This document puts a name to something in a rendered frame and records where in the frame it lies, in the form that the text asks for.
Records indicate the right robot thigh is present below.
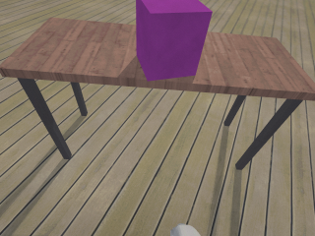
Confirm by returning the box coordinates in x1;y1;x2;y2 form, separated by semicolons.
170;224;201;236

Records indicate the carton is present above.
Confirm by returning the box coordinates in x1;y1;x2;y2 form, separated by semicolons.
136;0;213;82

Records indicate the table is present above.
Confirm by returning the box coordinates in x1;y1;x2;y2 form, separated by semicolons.
0;17;315;170

